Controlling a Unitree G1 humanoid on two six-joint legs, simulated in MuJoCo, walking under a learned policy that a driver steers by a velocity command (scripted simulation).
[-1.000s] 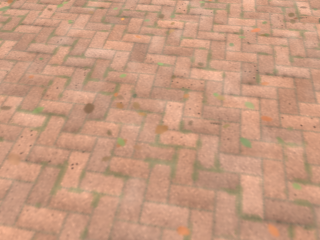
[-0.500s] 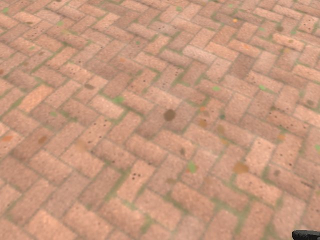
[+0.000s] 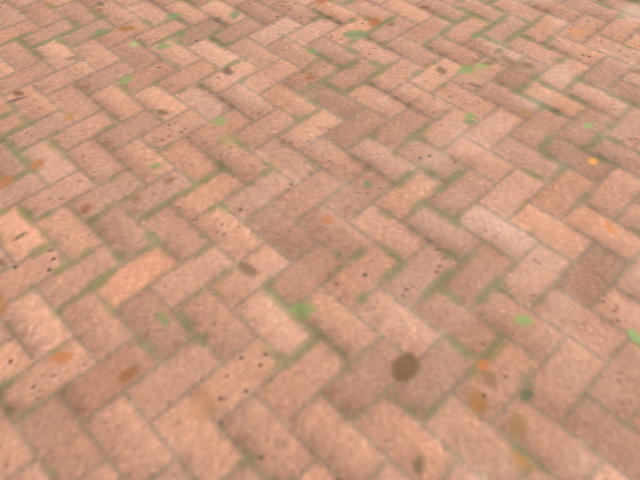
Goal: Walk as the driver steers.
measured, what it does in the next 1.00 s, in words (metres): walks ahead: left foot, then right foot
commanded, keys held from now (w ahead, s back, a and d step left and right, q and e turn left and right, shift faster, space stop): w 0.50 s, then no key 0.50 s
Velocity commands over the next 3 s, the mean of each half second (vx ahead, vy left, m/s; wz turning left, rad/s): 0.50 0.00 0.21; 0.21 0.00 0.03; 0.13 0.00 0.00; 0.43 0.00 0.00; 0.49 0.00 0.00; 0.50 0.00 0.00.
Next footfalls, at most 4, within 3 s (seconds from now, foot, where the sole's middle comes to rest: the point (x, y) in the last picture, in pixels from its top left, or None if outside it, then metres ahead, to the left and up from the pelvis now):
0.40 left None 0.35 0.17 -0.76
0.84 right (348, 438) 0.58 -0.03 -0.76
1.10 left None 0.47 0.21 -0.76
1.92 left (220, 317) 0.89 0.26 -0.76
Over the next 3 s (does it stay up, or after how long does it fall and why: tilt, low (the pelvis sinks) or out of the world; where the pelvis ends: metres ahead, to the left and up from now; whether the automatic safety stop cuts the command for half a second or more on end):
stays up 1.33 0.19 0.00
